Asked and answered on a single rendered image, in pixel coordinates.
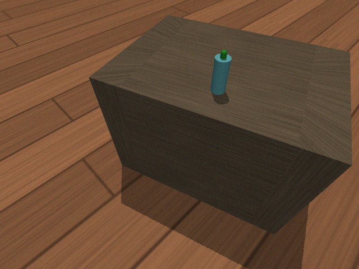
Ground bottle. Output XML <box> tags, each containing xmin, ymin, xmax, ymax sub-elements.
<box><xmin>210</xmin><ymin>50</ymin><xmax>232</xmax><ymax>95</ymax></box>

